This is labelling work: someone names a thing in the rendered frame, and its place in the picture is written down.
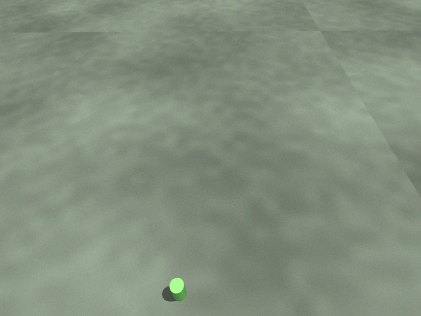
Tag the can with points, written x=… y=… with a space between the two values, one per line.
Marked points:
x=178 y=289

